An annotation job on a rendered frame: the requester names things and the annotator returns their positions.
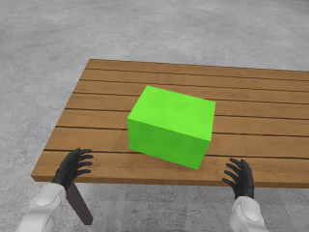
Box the carton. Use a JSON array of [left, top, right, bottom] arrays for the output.
[[127, 85, 215, 170]]

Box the left robot forearm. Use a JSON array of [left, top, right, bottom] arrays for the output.
[[15, 183, 67, 232]]

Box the right robot forearm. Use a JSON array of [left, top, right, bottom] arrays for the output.
[[229, 196, 269, 232]]

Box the table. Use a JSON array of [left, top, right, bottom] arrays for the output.
[[30, 59, 309, 225]]

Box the robot right hand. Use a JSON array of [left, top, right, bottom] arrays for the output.
[[222, 158, 255, 200]]

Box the robot left hand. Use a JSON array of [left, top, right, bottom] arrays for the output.
[[51, 148, 94, 190]]

